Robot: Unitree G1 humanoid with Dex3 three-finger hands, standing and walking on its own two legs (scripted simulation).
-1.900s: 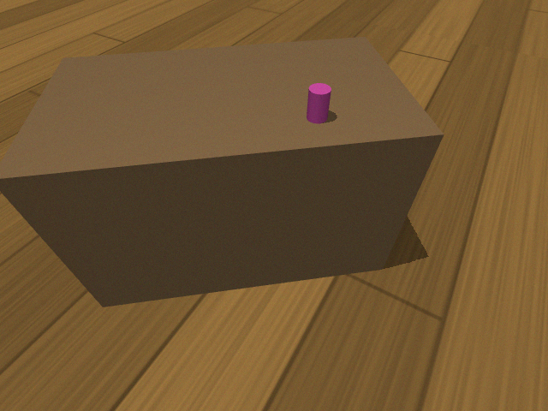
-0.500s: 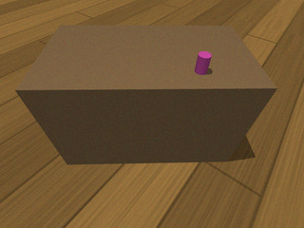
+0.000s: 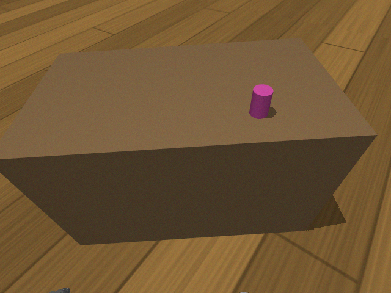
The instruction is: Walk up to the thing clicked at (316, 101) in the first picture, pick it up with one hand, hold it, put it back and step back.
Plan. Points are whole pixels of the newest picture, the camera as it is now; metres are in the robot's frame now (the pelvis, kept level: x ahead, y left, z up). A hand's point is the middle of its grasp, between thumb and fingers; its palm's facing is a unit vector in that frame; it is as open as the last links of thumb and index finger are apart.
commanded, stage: walk up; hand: right
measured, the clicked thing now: (260, 102) +0.67 -0.21 -0.01
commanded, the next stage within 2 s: stand in 1.84 s
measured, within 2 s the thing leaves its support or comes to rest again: neither
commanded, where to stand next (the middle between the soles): +0.22 +0.00 m, yaw +0 degrees
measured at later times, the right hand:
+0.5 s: hand (315, 259) +0.22 -0.25 -0.11, palm faces -0.06 +0.90 -0.44, open 7.4 cm
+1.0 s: hand (305, 251) +0.25 -0.25 -0.14, palm faces -0.04 +0.95 -0.32, open 7.4 cm
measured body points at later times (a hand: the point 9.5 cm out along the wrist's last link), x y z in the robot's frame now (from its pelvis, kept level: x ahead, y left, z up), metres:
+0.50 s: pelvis +0.14 +0.02 +0.01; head +0.16 +0.05 +0.46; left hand +0.18 +0.34 -0.13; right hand +0.22 -0.30 -0.08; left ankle +0.19 +0.13 -0.72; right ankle +0.13 -0.11 -0.67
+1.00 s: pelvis +0.18 +0.00 +0.01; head +0.19 -0.01 +0.46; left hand +0.28 +0.30 -0.10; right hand +0.25 -0.30 -0.12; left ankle +0.19 +0.13 -0.72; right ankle +0.20 -0.13 -0.72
